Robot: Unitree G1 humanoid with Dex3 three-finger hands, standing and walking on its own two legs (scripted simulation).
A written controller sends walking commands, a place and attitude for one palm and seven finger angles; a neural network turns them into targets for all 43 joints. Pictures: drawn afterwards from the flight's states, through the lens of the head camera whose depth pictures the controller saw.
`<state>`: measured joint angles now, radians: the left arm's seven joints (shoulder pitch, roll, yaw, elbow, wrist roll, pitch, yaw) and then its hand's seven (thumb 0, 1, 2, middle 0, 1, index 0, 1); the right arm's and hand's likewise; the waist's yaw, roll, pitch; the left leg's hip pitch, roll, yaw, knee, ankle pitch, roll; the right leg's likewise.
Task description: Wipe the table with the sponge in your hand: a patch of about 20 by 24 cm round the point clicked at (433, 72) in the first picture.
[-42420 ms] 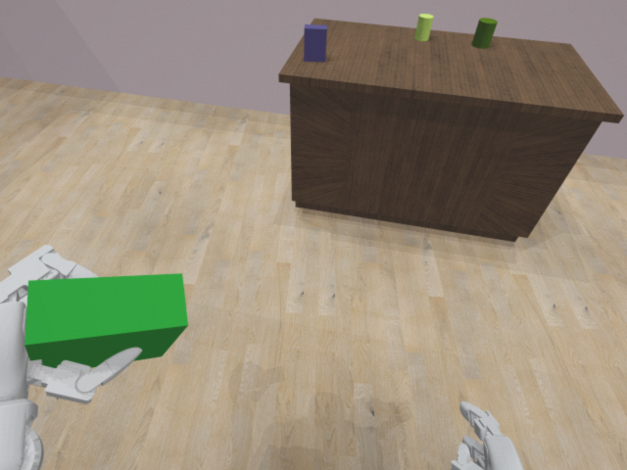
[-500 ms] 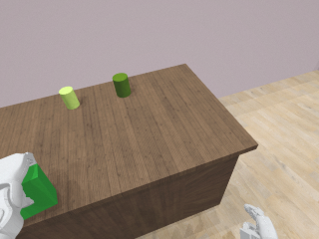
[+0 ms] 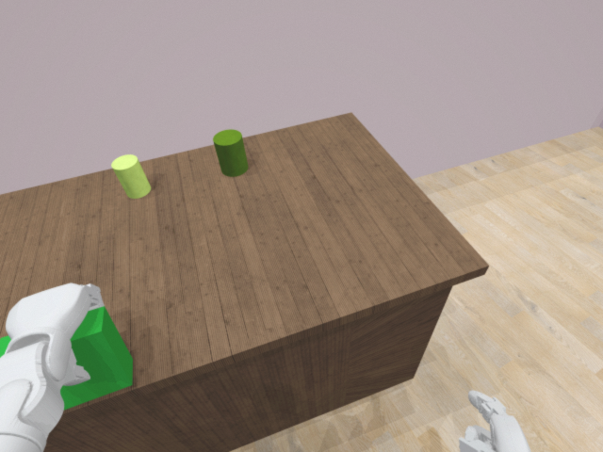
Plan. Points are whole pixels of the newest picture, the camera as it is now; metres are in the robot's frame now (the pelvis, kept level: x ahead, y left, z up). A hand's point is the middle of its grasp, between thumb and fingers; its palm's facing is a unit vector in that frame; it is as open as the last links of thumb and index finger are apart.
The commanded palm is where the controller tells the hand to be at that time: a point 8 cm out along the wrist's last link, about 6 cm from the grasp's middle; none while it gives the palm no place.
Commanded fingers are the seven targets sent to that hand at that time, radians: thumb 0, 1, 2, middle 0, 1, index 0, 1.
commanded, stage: move the sponge above the wiping area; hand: left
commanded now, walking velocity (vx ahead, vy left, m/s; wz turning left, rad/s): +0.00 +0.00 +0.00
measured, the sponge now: (76, 371) +0.20 +0.36 -0.02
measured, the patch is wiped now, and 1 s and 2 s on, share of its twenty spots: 0.00 0.00 0.05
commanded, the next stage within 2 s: lower the sponge onto the table in 0.10 s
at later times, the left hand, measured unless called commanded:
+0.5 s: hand (96, 335) +0.24 +0.33 +0.03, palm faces -0.18 -0.12 -0.98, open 9.3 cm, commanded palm +0.23 +0.35 +0.12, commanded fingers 0.00 0.10 1.30 -1.20 -1.60 -1.20 -1.60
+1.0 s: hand (83, 326) +0.24 +0.34 +0.04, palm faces -0.05 -0.03 -1.00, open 9.2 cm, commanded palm +0.22 +0.35 +0.09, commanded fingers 0.00 0.10 1.30 -1.20 -1.60 -1.20 -1.60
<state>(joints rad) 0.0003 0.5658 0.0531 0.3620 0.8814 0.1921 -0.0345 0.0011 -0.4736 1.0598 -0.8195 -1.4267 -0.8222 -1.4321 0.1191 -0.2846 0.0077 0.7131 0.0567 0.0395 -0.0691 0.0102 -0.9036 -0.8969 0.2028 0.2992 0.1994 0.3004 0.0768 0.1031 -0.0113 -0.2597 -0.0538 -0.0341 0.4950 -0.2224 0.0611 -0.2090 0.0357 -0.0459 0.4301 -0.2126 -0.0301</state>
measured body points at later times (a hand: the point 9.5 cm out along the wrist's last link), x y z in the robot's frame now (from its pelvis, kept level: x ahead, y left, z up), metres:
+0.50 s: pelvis +0.01 +0.00 +0.00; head +0.01 -0.03 +0.45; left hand +0.24 +0.33 +0.08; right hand +0.22 -0.23 -0.10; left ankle +0.02 +0.08 -0.74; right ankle +0.01 -0.11 -0.74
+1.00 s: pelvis +0.02 +0.00 +0.00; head +0.03 -0.02 +0.45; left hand +0.24 +0.34 +0.09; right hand +0.20 -0.24 -0.11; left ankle +0.02 +0.08 -0.74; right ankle +0.01 -0.11 -0.74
